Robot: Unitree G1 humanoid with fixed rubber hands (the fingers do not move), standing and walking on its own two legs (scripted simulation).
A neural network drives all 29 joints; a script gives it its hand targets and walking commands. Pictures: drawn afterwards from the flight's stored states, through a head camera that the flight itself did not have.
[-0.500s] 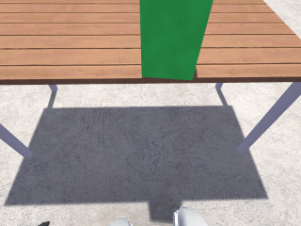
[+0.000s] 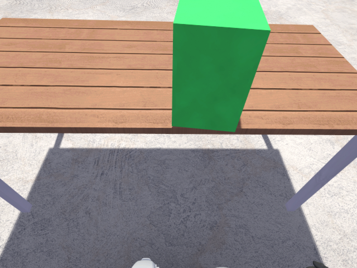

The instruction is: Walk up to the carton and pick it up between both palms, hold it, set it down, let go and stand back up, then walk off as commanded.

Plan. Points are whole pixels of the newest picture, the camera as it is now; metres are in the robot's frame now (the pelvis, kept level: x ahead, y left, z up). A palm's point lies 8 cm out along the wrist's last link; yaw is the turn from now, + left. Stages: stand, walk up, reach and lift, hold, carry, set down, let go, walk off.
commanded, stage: walk up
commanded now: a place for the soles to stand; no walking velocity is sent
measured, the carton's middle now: (210, 69) +0.58 -0.05 +0.15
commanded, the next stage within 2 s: none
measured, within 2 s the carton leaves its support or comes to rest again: neither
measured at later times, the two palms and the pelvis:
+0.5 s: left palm (86, 267) +0.17 +0.24 -0.12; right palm out of the picture +0.15 -0.38 -0.10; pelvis +0.09 -0.07 -0.01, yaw -2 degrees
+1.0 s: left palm (111, 221) +0.27 +0.20 -0.12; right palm out of the picture +0.18 -0.43 -0.11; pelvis +0.18 -0.11 -0.02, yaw -4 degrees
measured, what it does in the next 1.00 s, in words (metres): walks ahead: right foot, then left foot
